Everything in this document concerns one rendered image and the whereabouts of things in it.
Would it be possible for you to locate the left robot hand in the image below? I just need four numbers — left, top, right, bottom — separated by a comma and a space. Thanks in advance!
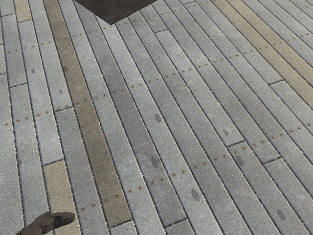
18, 211, 75, 235

